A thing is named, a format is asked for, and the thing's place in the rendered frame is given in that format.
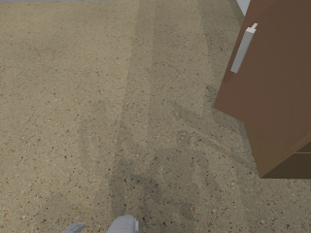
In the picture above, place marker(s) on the robot left thigh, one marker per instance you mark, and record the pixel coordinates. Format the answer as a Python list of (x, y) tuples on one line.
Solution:
[(124, 224)]

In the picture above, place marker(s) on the robot left hand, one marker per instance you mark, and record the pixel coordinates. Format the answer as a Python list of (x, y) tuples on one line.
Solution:
[(74, 228)]

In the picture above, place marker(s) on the cupboard door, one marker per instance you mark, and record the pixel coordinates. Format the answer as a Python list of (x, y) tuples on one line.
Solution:
[(272, 89)]

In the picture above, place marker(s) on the handle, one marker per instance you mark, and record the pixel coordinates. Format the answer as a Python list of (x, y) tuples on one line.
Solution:
[(245, 43)]

